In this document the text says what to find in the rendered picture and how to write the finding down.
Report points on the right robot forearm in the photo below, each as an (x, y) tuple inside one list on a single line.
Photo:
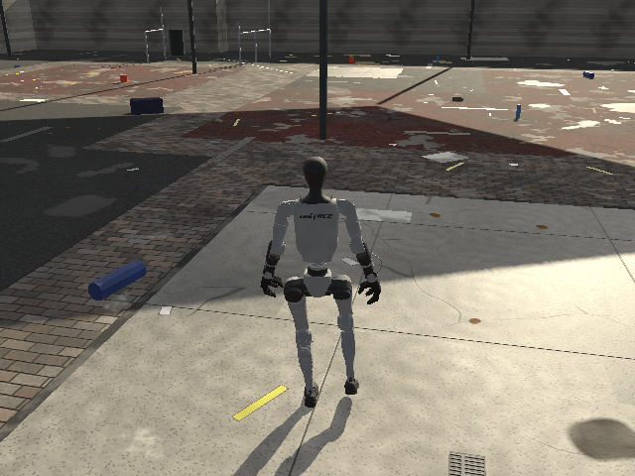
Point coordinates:
[(367, 265)]

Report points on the robot left hand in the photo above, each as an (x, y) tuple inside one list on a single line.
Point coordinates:
[(274, 283)]

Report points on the robot right hand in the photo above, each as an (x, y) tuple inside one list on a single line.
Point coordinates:
[(375, 288)]

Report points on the robot right shin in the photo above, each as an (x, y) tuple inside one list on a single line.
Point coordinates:
[(348, 348)]

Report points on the robot left upper arm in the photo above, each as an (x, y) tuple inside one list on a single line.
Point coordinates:
[(285, 209)]

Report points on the robot right upper arm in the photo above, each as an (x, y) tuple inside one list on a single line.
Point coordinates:
[(347, 209)]

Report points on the robot right thigh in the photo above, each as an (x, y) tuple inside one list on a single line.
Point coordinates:
[(341, 288)]

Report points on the left robot forearm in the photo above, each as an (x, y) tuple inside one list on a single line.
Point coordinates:
[(270, 263)]

